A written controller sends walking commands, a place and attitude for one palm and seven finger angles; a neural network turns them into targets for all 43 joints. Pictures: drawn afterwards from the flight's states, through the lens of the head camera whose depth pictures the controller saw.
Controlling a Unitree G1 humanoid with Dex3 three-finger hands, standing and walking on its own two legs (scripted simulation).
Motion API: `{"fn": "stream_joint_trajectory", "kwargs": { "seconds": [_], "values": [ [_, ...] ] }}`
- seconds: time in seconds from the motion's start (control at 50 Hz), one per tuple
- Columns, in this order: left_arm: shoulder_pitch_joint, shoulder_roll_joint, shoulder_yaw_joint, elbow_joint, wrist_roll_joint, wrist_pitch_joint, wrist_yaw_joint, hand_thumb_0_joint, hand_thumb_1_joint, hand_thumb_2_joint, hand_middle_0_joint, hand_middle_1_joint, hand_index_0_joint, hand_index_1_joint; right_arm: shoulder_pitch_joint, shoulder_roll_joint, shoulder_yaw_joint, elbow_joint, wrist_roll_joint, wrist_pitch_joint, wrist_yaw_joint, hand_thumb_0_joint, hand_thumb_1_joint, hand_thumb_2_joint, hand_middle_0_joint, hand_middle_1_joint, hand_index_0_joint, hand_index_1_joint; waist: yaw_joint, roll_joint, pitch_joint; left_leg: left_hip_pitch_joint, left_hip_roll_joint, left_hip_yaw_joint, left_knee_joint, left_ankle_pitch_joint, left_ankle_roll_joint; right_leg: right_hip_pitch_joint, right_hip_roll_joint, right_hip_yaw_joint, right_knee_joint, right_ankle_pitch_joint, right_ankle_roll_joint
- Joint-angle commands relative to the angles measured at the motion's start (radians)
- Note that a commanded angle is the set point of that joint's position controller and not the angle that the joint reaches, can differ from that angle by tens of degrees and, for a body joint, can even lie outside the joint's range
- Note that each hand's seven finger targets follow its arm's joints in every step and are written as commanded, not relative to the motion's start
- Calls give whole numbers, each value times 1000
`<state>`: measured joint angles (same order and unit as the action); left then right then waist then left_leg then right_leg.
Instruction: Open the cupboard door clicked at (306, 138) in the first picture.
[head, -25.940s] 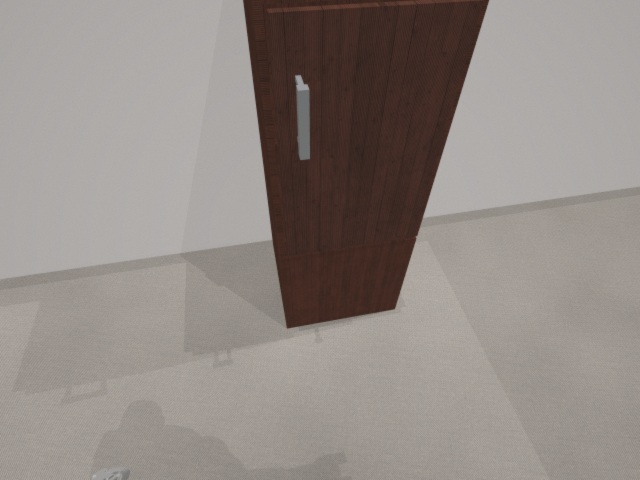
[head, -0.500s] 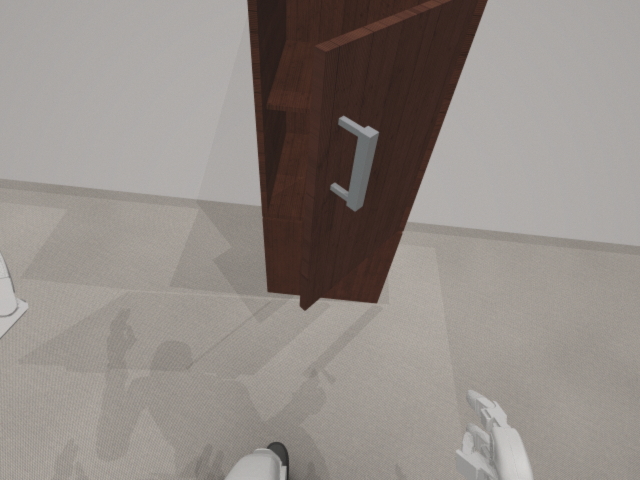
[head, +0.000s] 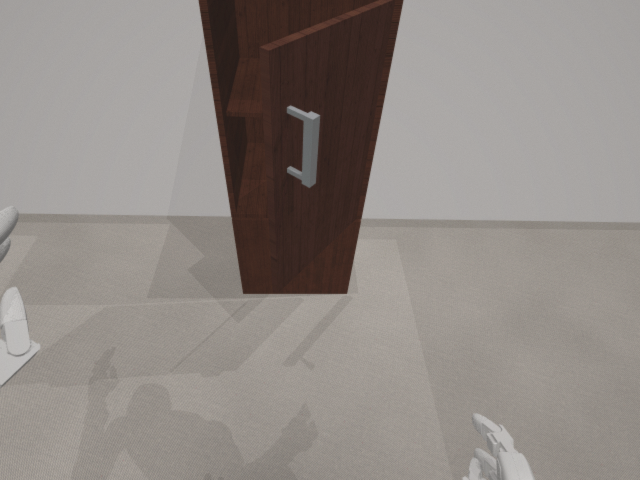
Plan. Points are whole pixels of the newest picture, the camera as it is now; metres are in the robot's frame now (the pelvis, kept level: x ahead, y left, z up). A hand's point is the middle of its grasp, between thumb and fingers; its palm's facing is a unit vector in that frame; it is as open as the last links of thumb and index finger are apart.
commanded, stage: stop stepping back and stand still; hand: left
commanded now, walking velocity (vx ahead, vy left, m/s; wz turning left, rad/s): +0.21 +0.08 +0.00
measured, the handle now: (301, 147) +0.63 +0.05 +0.09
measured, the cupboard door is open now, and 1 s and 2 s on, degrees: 50 50 50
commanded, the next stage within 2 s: let the arm hang, fingers relaxed in 0.98 s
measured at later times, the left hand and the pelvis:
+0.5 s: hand out of the picture +0.17 +0.28 +0.17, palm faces +0.45 -0.76 -0.48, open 7.4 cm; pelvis -0.03 +0.02 -0.01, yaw +0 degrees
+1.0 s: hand out of the picture +0.15 +0.30 +0.15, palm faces +0.40 -0.79 -0.47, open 7.4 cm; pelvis -0.04 +0.04 +0.00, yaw +0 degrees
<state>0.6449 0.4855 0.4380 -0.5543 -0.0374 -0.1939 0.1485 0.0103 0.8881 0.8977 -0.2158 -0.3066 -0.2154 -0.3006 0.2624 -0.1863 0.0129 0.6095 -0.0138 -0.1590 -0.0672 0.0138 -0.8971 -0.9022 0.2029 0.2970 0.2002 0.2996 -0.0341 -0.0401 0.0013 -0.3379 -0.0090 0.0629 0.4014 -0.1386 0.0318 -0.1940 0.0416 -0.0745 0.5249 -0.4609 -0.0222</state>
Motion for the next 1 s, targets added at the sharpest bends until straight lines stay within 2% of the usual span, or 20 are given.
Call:
{"fn": "stream_joint_trajectory", "kwargs": {
  "seconds": [0.0,0.02,0.04,0.06,0.08,0.12,0.2,0.26,0.28,0.32,0.34,0.36,0.4,0.46,0.5,0.54,0.6,0.64,0.86,0.98],
  "values": [
    [-122,174,140,-136,-10,-47,21,0,900,900,-200,-300,-200,-300,-133,-152,-68,-121,-11,9,-13,0,-900,-900,200,300,200,300,33,-178,-10,-161,-3,-54,513,-254,-45,-143,-402,537,-443,-274,-188],
    [-164,144,119,-88,-10,-47,19,0,900,900,-200,-300,-200,-300,-102,-153,-70,-90,-8,3,-11,0,-900,-900,200,300,200,300,20,-173,8,-238,5,-83,681,-219,-55,-159,-404,552,-448,-309,-182],
    [-221,132,98,-74,-4,-51,17,0,900,900,-200,-300,-200,-300,-103,-161,-67,-80,-6,-2,-8,0,-900,-900,200,300,200,300,6,-74,8,-245,22,-98,739,-210,-54,-207,-391,515,-434,-333,-157],
    [-219,99,71,-16,0,-62,14,0,900,900,-200,-300,-200,-300,-90,-142,-59,-73,-2,-5,-12,0,-900,-900,200,300,200,300,-2,-26,28,-251,52,-90,723,-154,-49,-183,-350,412,-404,-234,-140],
    [-228,93,56,23,9,-71,11,0,900,900,-200,-300,-200,-300,-92,-142,-54,-68,1,-9,-14,0,-900,-900,200,300,200,300,-1,-15,17,-248,57,-67,678,-126,-47,-151,-319,341,-384,-163,-119],
    [-263,92,33,27,23,-85,13,0,900,900,-200,-300,-200,-300,-105,-147,-59,-68,6,-21,-26,0,-900,-900,200,300,200,300,12,-21,30,-197,55,-33,556,-133,-30,-145,-305,286,-377,-110,-101],
    [-222,110,62,-33,30,-90,30,0,900,900,-200,-300,-200,-300,-112,-133,-55,-84,-2,-46,-41,0,-900,-900,200,300,200,300,43,-106,6,-54,33,43,253,-215,-3,-93,-290,287,-370,-163,-106],
    [-187,114,95,-94,18,-92,42,0,900,900,-200,-300,-200,-300,-93,-125,-50,-96,-6,-52,-41,0,-900,-900,200,300,200,300,36,-37,-43,93,19,49,36,-192,9,-47,-235,238,-268,-71,-83],
    [-182,113,100,-109,12,-96,43,0,900,900,-200,-300,-200,-300,-85,-136,-56,-103,-2,-52,-40,0,-900,-900,200,300,200,300,31,5,-56,136,47,5,-33,-186,21,-33,-198,212,-189,11,-55],
    [-189,105,105,-145,3,-104,42,0,900,900,-200,-300,-200,-300,-100,-175,-70,-125,5,-46,-33,0,-900,-900,200,300,200,300,37,196,-71,212,187,-192,-46,19,70,-92,-77,114,12,219,0],
    [-160,109,109,-115,0,-102,36,0,900,900,-200,-300,-200,-300,-93,-171,-72,-120,18,-41,-28,0,-900,-900,200,300,200,300,41,206,-98,186,227,-225,-50,19,75,-80,-59,71,43,211,23],
    [-149,108,118,-111,6,-99,34,0,900,900,-200,-300,-200,-300,-99,-142,-56,-108,12,-41,-24,0,-900,-900,200,300,200,300,33,261,-62,114,212,-193,-75,-4,72,-61,-48,37,48,202,25],
    [-154,87,97,-87,11,-92,25,0,900,900,-200,-300,-200,-300,-103,-145,-50,-104,15,-46,-16,0,-900,-900,200,300,200,300,30,205,8,-6,175,-126,-46,-48,47,9,-56,41,-10,257,21],
    [-141,75,79,-55,4,-87,17,0,900,900,-200,-300,-200,-300,-101,-143,-58,-106,18,-44,-3,0,-900,-900,200,300,200,300,22,-4,-19,3,74,-36,97,-71,-4,17,-140,190,-116,346,-15],
    [-132,86,89,-56,0,-84,18,0,900,900,-200,-300,-200,-300,-95,-132,-55,-102,17,-34,3,0,-900,-900,200,300,200,300,18,-53,-54,48,43,-18,146,-88,-14,-3,-195,233,-171,327,-41],
    [-133,100,102,-87,0,-80,20,0,900,900,-200,-300,-200,-300,-112,-132,-52,-107,14,-28,2,0,-900,-900,200,300,200,300,21,9,-61,90,46,-26,99,-60,-14,-15,-187,211,-169,329,-38],
    [-133,95,103,-127,0,-84,17,0,900,900,-200,-300,-200,-300,-126,-134,-47,-122,13,-22,-2,0,-900,-900,200,300,200,300,29,112,-78,118,96,-65,-2,104,-7,34,-104,109,-83,431,7],
    [-151,107,106,-145,1,-84,16,0,900,900,-200,-300,-200,-300,-133,-134,-44,-130,13,-22,-5,0,-900,-900,200,300,200,300,34,164,-82,115,120,-83,-38,174,-9,56,-77,63,-48,450,25],
    [-118,73,82,-100,-4,-72,16,0,900,900,-200,-300,-200,-300,-133,-134,-48,-143,16,-12,-5,0,-900,-900,200,300,200,300,35,86,-82,81,89,-60,-48,36,-23,93,-89,81,-132,432,26],
    [-108,74,85,-91,-3,-68,20,0,900,900,-200,-300,-200,-300,-134,-135,-48,-148,15,-5,-11,0,-900,-900,200,300,200,300,37,117,-66,63,85,-60,-73,-26,-21,84,-85,79,-155,375,28]
  ]
}}
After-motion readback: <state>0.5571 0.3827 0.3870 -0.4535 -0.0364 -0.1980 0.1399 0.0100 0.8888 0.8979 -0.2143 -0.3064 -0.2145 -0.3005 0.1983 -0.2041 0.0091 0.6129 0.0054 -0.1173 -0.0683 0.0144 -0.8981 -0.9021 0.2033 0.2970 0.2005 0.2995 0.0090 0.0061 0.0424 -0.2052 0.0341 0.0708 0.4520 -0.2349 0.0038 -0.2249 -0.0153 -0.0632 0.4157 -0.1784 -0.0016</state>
